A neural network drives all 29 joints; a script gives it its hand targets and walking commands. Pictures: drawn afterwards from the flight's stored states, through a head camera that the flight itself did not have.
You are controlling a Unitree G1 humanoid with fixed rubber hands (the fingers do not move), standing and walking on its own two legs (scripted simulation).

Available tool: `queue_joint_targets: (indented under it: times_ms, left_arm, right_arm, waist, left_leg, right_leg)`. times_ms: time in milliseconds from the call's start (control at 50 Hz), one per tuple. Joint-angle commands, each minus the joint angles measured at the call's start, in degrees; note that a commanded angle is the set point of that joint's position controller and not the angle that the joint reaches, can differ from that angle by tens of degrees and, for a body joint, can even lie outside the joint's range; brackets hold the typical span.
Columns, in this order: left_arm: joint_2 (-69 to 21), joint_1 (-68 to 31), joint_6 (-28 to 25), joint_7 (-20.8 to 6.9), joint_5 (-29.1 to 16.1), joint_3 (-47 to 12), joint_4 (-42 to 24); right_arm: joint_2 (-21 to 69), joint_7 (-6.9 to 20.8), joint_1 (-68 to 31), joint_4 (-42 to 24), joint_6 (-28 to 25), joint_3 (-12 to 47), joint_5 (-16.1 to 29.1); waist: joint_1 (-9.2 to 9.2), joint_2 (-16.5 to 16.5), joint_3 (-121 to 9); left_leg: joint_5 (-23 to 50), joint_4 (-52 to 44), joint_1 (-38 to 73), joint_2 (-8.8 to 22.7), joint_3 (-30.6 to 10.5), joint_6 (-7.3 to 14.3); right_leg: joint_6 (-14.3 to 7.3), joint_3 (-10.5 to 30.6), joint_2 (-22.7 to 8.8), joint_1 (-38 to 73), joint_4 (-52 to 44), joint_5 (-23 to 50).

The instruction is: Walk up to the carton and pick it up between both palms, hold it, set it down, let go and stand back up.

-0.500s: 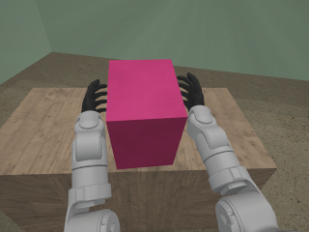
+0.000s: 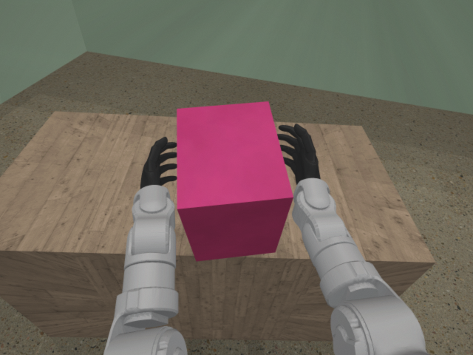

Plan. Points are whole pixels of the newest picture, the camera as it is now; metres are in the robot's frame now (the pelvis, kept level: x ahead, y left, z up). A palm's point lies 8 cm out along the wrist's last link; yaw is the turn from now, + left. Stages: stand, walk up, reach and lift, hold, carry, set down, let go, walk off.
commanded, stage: set down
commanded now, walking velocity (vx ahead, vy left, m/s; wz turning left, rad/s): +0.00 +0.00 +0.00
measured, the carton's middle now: (230, 186) +0.41 +0.02 +0.07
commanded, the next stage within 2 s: none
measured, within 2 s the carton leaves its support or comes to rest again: neither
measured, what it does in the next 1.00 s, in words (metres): stands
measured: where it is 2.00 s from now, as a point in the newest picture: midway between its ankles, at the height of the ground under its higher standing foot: outside the picture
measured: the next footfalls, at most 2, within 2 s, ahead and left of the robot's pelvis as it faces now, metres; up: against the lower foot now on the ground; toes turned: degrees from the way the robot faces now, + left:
none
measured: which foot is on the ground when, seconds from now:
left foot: down 0.00-1.00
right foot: down 0.00-1.00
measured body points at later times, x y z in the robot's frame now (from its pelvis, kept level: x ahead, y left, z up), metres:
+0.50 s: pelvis +0.00 -0.01 +0.00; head -0.01 +0.00 +0.45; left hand +0.38 +0.14 +0.10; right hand +0.41 -0.11 +0.12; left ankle +0.03 +0.13 -0.75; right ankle -0.02 -0.10 -0.75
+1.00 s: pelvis +0.01 -0.01 +0.00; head +0.02 +0.00 +0.45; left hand +0.40 +0.14 +0.07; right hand +0.43 -0.11 +0.10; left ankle +0.03 +0.13 -0.75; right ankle -0.02 -0.10 -0.75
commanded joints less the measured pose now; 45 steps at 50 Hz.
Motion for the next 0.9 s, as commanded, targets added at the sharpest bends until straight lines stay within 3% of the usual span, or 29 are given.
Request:
queue_joint_targets:
  times_ms: [0,40,60,140,200,260,380,460,540,680,760,880]
  left_arm:
    - [-31.3,-47.1,-7.2,-7.9,-7.7,-31.7,-13.7]
    - [-30.3,-46.3,-7.5,-7.5,-6.6,-29.7,-12.1]
    - [-29.3,-45.0,-7.2,-7.7,-5.5,-27.1,-9.9]
    - [-28.2,-40.1,-5.4,-9.5,-3.5,-22.0,-3.9]
    - [-28.8,-41.2,-5.8,-10.0,-4.0,-21.3,-3.9]
    - [-28.5,-42.6,-6.9,-9.8,-3.0,-19.5,-2.5]
    - [-29.3,-50.0,-11.4,-8.1,-4.2,-19.8,-2.2]
    - [-29.4,-51.4,-14.1,-7.0,-3.4,-18.2,2.1]
    - [-29.6,-55.5,-17.0,-5.7,-4.0,-17.6,2.1]
    - [-27.6,-51.9,-17.9,-5.2,-1.3,-11.8,8.1]
    - [-27.0,-51.4,-18.3,-5.0,-0.5,-9.7,8.3]
    - [-27.7,-52.7,-19.9,-4.0,-1.0,-10.1,7.6]
  right_arm:
    - [27.6,5.6,-38.4,-12.6,-2.6,18.2,-0.6]
    - [27.3,5.5,-38.2,-11.8,-2.1,18.7,-0.1]
    - [27.0,5.5,-38.0,-10.5,-1.6,18.8,-0.2]
    - [26.2,5.7,-37.2,-7.6,-0.8,16.6,-1.7]
    - [26.8,6.2,-37.5,-6.5,-1.0,15.8,-2.6]
    - [26.7,6.9,-38.6,-5.4,-2.0,13.9,-3.5]
    - [28.0,8.6,-40.1,-2.0,-3.7,9.4,-7.1]
    - [28.0,9.5,-41.4,0.7,-4.7,6.3,-9.6]
    - [29.7,10.5,-41.3,3.8,-5.1,3.8,-12.0]
    - [29.7,11.4,-39.4,9.1,-4.4,0.5,-14.6]
    - [30.2,11.9,-38.5,10.7,-4.2,-0.3,-15.1]
    - [30.3,12.2,-38.8,11.8,-5.4,-0.5,-15.3]
  waist:
    - [-1.79,9.2,-37.3]
    - [-1.17,8.3,-36.3]
    - [-0.13,7.5,-33.0]
    - [0.84,4.4,-25.5]
    - [1.05,3.0,-25.1]
    - [1.81,3.7,-24.6]
    - [1.07,4.1,-30.2]
    - [2.12,5.2,-32.4]
    - [2.53,5.5,-37.0]
    - [4.36,3.7,-33.2]
    - [5.49,3.7,-31.9]
    - [5.48,3.9,-34.1]
  left_leg:
    - [26.5,2.7,17.5,-1.2,4.5,-2.0]
    - [28.7,3.6,17.5,-1.5,4.2,-1.8]
    - [27.4,3.2,15.4,-1.7,4.3,-1.2]
    - [20.4,0.0,11.4,-1.7,5.1,0.2]
    - [19.1,-0.7,11.1,-1.7,5.5,0.6]
    - [21.0,-0.2,10.7,-1.5,5.9,0.3]
    - [19.8,-0.2,11.6,-1.0,6.9,-0.2]
    - [18.3,-0.3,10.7,-0.8,7.4,-0.2]
    - [17.2,-0.3,10.0,-0.5,7.9,-0.2]
    - [16.1,-1.0,6.0,-0.5,8.8,1.0]
    - [16.0,-1.3,5.0,-0.5,9.3,1.1]
    - [19.8,0.1,5.6,-0.2,9.2,0.4]
  right_leg:
    - [3.0,-3.7,-0.1,2.5,0.4,23.6]
    - [3.5,-3.4,-0.1,2.8,0.6,25.4]
    - [3.8,-3.1,-0.3,3.6,0.7,25.6]
    - [4.5,-3.0,-0.7,5.5,0.1,24.0]
    - [4.4,-3.0,-0.4,5.1,0.0,23.6]
    - [4.1,-3.3,-0.2,3.9,0.2,24.3]
    - [3.6,-3.4,-0.2,0.8,-0.1,20.8]
    - [3.6,-3.2,-0.5,0.2,-0.1,19.8]
    - [3.6,-2.9,-0.9,-1.1,0.2,18.4]
    - [4.2,-1.9,-1.3,1.1,0.9,20.9]
    - [4.3,-1.9,-1.3,1.4,1.4,21.1]
    - [4.2,-2.0,-0.9,-0.1,2.1,24.5]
